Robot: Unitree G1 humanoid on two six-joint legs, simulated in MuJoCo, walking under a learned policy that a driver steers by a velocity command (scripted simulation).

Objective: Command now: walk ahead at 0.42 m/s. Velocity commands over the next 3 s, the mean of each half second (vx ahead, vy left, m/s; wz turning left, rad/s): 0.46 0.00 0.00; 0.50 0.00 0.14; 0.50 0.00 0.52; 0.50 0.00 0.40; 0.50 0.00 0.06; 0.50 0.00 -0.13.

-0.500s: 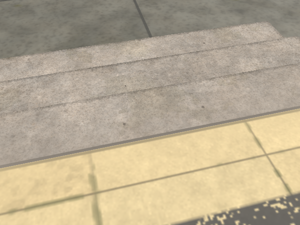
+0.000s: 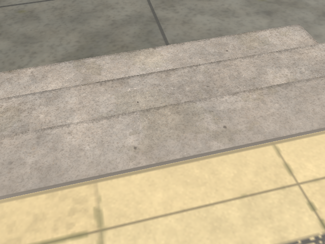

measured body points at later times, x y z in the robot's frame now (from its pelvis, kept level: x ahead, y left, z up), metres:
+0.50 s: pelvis +0.26 +0.02 +0.00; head +0.29 +0.02 +0.44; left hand +0.26 +0.26 -0.16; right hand +0.34 -0.23 -0.14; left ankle +0.33 +0.07 -0.73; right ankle +0.13 -0.09 -0.63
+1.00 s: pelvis +0.55 -0.03 -0.01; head +0.59 -0.03 +0.44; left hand +0.72 +0.21 -0.12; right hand +0.50 -0.27 -0.16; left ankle +0.36 +0.07 -0.67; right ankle +0.64 -0.10 -0.73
